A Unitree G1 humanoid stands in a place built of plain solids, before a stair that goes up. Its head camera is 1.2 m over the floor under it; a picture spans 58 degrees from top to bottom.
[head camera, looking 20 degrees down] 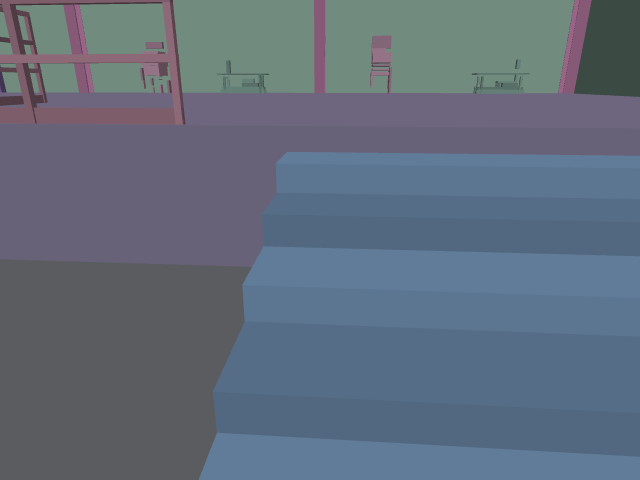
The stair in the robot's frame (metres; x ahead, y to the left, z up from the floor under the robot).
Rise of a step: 0.16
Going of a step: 0.41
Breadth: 2.10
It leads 4 degrees to the right of straight ahead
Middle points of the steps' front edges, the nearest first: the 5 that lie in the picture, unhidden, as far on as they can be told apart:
1.00 -0.72 0.32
1.42 -0.75 0.48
1.83 -0.78 0.63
2.24 -0.81 0.79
2.66 -0.84 0.95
